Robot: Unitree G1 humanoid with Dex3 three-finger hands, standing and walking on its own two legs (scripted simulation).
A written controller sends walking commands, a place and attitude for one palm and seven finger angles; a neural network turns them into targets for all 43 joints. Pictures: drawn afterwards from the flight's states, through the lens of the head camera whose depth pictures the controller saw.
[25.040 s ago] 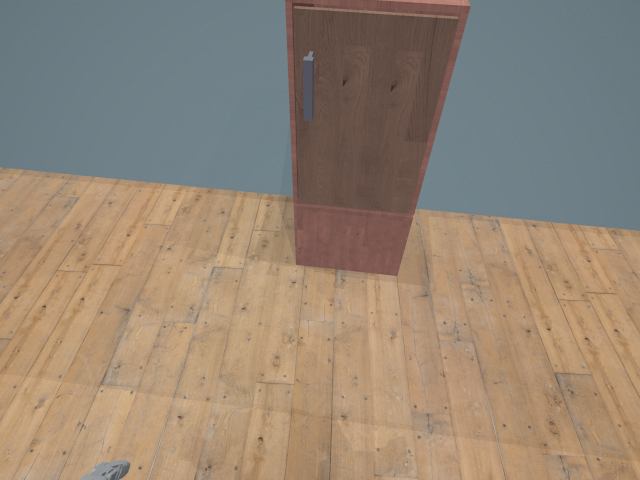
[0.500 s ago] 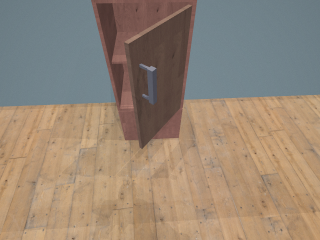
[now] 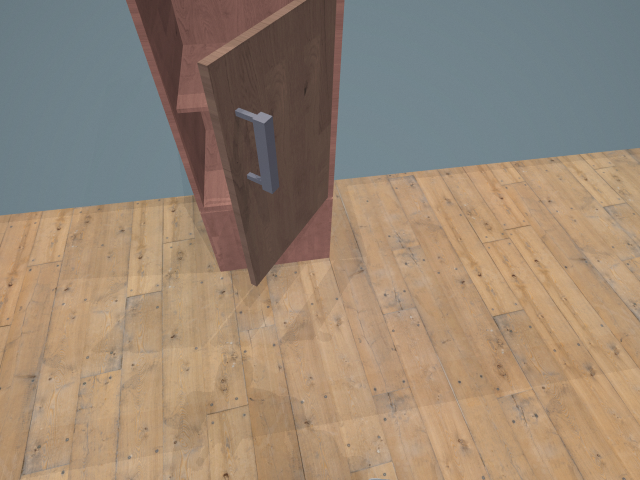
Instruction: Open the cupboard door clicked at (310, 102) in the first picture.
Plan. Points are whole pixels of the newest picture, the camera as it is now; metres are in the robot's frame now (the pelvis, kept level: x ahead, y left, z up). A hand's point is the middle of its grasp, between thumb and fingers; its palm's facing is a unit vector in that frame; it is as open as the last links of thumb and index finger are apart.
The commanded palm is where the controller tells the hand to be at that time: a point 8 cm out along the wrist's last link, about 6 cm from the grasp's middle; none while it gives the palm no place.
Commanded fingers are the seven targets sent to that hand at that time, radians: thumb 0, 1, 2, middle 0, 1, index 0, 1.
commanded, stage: walk to a spot facing it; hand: left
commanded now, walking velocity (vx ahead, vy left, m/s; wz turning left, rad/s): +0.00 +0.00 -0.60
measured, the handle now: (257, 151) +0.61 +0.15 +0.02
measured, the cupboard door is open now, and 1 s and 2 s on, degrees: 50 50 50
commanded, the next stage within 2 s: none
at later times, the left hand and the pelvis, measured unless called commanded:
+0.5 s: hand out of the picture +0.11 +0.16 -0.16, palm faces -0.21 -0.95 -0.24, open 7.3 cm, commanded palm none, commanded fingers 0.00 0.90 0.90 -0.20 -0.30 -0.20 -0.30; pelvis +0.01 -0.03 +0.01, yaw -16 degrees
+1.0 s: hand (272, 422) +0.22 +0.09 -0.16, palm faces -0.54 -0.79 -0.28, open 7.3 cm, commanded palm none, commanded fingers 0.00 0.90 0.90 -0.20 -0.30 -0.20 -0.30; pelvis +0.02 -0.04 +0.00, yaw -34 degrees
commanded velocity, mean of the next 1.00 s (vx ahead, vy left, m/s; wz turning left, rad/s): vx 0.04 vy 0.00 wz -0.60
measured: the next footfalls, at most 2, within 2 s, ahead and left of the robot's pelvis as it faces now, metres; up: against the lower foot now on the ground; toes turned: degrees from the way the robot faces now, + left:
left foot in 0.58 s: +0.09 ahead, +0.11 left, +0.00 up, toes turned -20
right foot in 0.88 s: +0.00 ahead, -0.16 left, +0.00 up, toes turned -33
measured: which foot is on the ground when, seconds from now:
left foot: down 0.00-0.16, up 0.18-0.56, down 0.58-0.88, up 0.90-1.00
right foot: down 0.00-0.56, up 0.58-0.86, down 0.88-1.00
